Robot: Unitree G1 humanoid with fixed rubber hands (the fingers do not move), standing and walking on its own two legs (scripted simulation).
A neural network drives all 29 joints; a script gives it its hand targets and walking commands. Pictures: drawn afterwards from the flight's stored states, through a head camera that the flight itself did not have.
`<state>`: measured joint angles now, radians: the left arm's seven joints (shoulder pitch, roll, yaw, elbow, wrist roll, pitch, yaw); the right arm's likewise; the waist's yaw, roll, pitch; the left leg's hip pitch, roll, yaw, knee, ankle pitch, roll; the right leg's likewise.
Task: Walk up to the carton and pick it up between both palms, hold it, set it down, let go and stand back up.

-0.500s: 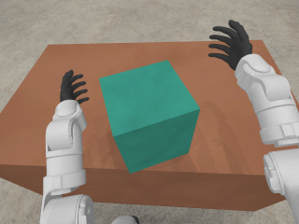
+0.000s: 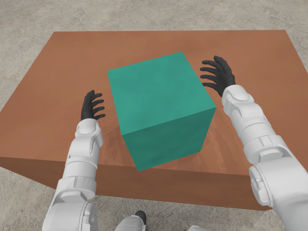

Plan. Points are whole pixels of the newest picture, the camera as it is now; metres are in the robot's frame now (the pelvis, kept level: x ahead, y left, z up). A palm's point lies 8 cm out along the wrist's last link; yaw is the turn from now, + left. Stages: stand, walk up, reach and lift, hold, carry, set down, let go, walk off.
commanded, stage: reach and lift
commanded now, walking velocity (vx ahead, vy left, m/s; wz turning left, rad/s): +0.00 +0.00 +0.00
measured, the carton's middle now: (158, 115) +0.41 +0.06 +0.01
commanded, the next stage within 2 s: none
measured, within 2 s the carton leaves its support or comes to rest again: neither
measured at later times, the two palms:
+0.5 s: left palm (100, 112) +0.38 +0.23 +0.04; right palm (223, 92) +0.48 -0.12 +0.03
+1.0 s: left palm (102, 122) +0.36 +0.21 +0.03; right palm (205, 95) +0.46 -0.07 +0.04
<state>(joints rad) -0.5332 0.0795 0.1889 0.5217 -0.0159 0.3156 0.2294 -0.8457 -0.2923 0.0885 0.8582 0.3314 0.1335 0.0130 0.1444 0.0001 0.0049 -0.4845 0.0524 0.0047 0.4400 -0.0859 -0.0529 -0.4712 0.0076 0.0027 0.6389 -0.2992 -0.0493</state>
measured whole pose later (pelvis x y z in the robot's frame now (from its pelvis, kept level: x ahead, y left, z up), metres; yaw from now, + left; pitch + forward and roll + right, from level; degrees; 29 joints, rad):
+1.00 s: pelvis +0.01 +0.00 -0.01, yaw +0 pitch +19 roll +2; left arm -0.48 -0.10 0.33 0.58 0.00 -0.09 0.22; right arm -0.81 -0.13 0.06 0.97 0.06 -0.19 -0.04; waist 0.16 0.00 -0.13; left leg -0.71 0.06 0.00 0.44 -0.07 -0.06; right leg -0.69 0.02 0.00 0.64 -0.28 -0.05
